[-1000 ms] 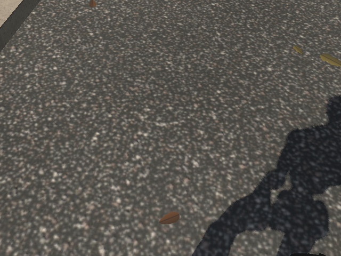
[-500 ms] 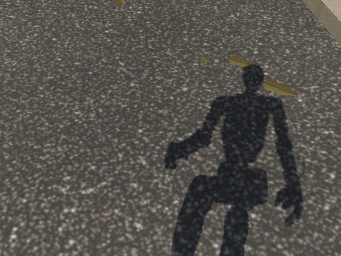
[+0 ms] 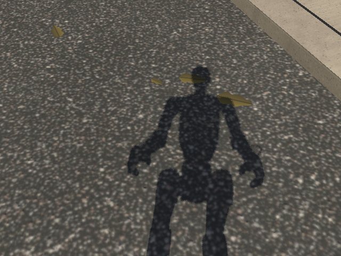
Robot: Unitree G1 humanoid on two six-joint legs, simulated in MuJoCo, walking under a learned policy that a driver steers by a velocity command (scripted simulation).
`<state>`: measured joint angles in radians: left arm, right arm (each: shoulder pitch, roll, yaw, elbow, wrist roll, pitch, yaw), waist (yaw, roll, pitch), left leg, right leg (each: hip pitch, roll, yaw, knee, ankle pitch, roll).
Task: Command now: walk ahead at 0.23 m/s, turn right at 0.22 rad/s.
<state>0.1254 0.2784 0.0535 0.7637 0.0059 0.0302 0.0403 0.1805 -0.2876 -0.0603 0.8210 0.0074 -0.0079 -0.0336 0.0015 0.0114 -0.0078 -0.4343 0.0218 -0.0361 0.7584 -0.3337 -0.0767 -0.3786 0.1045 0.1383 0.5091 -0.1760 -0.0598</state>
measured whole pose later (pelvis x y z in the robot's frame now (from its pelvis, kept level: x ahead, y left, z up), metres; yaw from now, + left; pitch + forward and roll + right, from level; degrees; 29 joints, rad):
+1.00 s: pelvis +0.44 +0.05 -0.03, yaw +19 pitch +2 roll -2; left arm 0.30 0.29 0.08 0.89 -0.01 -0.05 0.01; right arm 0.08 -0.29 -0.07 0.65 0.03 -0.04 0.05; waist 0.04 0.02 0.06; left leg -0.56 0.00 0.06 0.67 -0.16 0.12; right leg -0.01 -0.10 -0.21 0.71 -0.52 0.06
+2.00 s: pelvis +0.92 +0.32 -0.01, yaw +36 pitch +3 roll -1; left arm 0.41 0.30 0.05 0.89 -0.02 -0.06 -0.01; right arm 0.04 -0.26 -0.03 0.59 0.00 -0.09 0.02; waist 0.09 -0.01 0.03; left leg -0.48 0.01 0.03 0.57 -0.14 0.04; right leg -0.16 -0.01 0.05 0.79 -0.50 0.00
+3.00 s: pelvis +1.44 +0.55 -0.02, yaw +15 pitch +2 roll -1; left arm 0.34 0.31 0.07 0.79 0.00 -0.04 0.01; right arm 0.09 -0.28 -0.04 0.69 0.01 -0.10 0.05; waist 0.05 0.00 0.01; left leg -0.50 -0.02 0.03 0.53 -0.06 0.08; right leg 0.02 0.05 0.04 0.48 -0.48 -0.05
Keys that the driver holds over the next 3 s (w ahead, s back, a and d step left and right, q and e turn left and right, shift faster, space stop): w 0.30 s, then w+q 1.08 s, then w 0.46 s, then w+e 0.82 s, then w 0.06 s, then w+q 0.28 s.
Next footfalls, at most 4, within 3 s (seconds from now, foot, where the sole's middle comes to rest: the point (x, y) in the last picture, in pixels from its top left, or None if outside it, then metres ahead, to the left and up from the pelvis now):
0.06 left None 0.04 0.14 -0.77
0.46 right None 0.30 -0.14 -0.77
0.98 left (140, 236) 0.56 0.17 -0.77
1.46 right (157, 163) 0.90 0.12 -0.77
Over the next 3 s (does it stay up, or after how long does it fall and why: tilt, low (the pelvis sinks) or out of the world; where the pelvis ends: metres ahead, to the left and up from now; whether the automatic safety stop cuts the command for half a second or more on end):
stays up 1.44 0.55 -0.02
